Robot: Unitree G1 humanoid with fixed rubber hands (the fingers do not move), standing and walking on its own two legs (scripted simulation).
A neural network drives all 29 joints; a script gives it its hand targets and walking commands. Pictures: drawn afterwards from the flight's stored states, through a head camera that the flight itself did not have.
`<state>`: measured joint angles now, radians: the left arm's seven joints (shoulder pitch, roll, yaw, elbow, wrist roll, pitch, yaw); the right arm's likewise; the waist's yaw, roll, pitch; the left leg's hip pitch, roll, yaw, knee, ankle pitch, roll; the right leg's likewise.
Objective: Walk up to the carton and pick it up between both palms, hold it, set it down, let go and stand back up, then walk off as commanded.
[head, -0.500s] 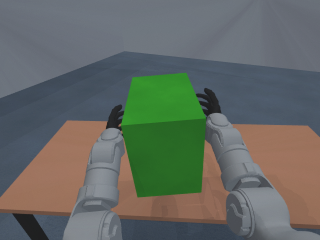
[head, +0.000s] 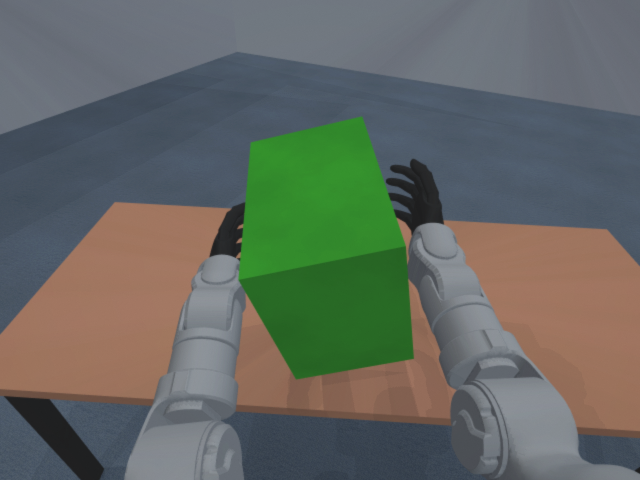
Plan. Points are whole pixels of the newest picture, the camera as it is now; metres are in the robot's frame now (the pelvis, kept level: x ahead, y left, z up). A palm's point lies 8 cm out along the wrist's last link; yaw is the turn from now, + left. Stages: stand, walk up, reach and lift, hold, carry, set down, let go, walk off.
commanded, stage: set down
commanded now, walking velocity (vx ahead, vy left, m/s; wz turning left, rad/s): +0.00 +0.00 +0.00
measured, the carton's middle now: (329, 246) +0.42 +0.01 +0.12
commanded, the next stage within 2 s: none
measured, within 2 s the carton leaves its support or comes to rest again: neither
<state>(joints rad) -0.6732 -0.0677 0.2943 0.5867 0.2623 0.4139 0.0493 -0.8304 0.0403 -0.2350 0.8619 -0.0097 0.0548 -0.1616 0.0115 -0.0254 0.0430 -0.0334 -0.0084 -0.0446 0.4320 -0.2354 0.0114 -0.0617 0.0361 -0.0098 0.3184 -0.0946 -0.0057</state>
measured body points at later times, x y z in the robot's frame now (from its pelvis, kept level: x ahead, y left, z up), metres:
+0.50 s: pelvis +0.02 +0.00 +0.00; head -0.01 +0.03 +0.45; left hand +0.38 +0.16 +0.11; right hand +0.41 -0.10 +0.15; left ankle +0.01 +0.11 -0.74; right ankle +0.06 -0.11 -0.74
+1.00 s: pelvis +0.02 +0.00 +0.00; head +0.00 +0.03 +0.45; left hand +0.39 +0.15 +0.08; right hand +0.41 -0.11 +0.12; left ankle +0.01 +0.11 -0.74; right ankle +0.06 -0.11 -0.74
